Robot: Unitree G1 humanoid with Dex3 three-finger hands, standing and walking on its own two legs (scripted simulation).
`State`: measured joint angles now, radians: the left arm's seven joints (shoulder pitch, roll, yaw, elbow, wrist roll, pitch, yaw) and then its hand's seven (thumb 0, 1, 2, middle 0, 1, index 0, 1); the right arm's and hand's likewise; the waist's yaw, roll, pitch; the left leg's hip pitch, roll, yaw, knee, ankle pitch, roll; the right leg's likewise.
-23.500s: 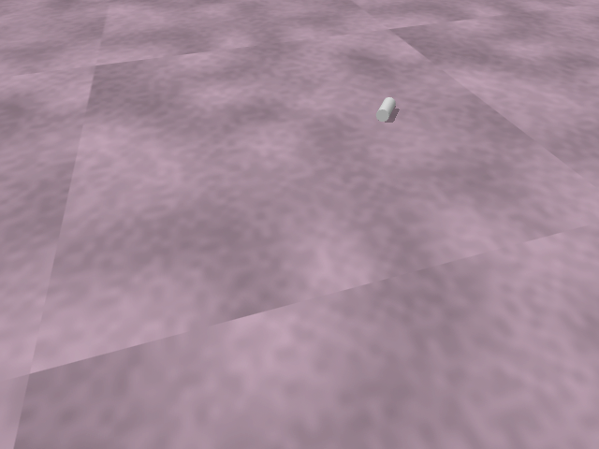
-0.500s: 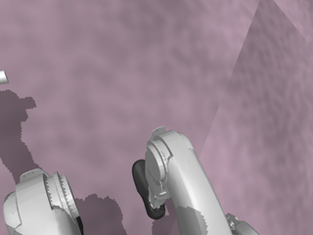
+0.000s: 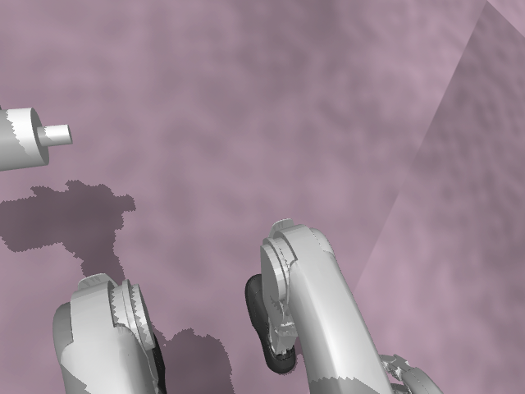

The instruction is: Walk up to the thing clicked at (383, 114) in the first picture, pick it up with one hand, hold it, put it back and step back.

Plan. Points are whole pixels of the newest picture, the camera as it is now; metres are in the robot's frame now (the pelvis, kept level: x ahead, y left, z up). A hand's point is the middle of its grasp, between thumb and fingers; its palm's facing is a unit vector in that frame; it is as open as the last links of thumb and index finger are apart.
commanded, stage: lift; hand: left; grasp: from above
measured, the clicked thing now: out of the picture +0.52 +0.29 -0.18
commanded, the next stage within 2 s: hold in 1.58 s
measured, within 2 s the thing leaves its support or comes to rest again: neither
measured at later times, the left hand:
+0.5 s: hand out of the picture +0.44 +0.31 -0.03, palm faces -0.45 -0.08 -0.89, open 10.9 cm
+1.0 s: hand out of the picture +0.36 +0.28 +0.18, palm faces -0.44 -0.11 -0.89, open 10.9 cm
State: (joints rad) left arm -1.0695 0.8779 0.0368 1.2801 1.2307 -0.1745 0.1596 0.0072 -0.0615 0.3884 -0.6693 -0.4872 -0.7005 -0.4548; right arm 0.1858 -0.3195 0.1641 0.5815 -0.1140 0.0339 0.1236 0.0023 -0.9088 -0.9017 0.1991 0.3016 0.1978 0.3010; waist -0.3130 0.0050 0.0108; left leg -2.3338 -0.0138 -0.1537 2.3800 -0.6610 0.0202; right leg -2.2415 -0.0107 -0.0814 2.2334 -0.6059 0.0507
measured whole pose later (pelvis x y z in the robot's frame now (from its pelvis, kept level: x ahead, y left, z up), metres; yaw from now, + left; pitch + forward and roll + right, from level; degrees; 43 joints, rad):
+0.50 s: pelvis +0.00 +0.00 +0.07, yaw +4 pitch +35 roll -8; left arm -0.78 0.71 0.00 0.96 1.08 -0.16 0.03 0.00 -0.05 0.42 -0.61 -0.57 -0.64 -0.55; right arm 0.19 -0.30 0.04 0.60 -0.02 0.11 0.06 0.01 -0.91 -0.90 0.20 0.30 0.20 0.30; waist -0.19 0.05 -0.14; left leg -2.11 0.00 -0.08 2.13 -0.64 0.03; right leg -2.05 -0.02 -0.03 2.03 -0.60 0.05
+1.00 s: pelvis +0.02 +0.00 +0.25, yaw +7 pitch +24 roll -3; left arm -0.43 0.52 -0.10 0.75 0.99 -0.07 0.05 0.00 -0.07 0.45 -0.61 -0.58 -0.64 -0.55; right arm 0.19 -0.24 0.00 0.67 0.04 0.05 -0.04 0.01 -0.90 -0.90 0.20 0.30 0.20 0.30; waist -0.10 0.05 -0.16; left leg -1.38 0.03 -0.03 1.54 -0.57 0.01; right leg -1.37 -0.01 -0.01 1.47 -0.52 0.04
